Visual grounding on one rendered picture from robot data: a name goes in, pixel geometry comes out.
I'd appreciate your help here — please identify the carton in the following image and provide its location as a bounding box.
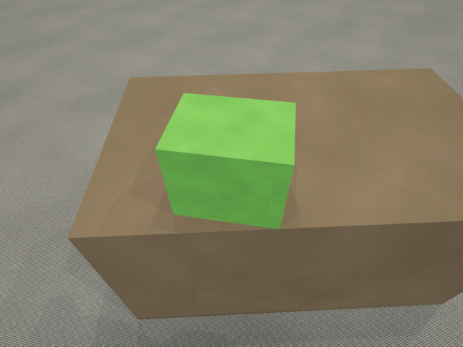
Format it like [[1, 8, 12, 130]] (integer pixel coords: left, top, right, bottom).
[[155, 93, 296, 229]]

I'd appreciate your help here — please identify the pedestal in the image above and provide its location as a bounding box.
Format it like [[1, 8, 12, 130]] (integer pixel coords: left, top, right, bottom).
[[68, 68, 463, 320]]

